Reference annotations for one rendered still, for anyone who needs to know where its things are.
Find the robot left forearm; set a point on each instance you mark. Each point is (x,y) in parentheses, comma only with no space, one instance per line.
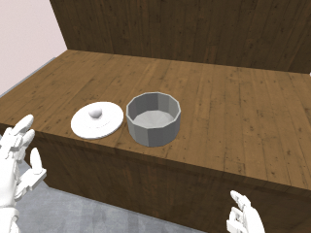
(8,220)

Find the table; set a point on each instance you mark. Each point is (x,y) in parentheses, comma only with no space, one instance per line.
(240,70)

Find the lid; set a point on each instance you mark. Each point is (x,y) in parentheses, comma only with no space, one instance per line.
(91,128)

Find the robot right hand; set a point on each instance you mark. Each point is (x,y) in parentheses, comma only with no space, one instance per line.
(249,220)

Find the robot left hand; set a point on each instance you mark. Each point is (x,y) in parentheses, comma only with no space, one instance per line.
(12,152)

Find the knob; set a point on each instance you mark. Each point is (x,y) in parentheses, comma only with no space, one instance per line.
(95,111)

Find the pot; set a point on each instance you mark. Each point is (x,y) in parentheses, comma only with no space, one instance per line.
(153,119)

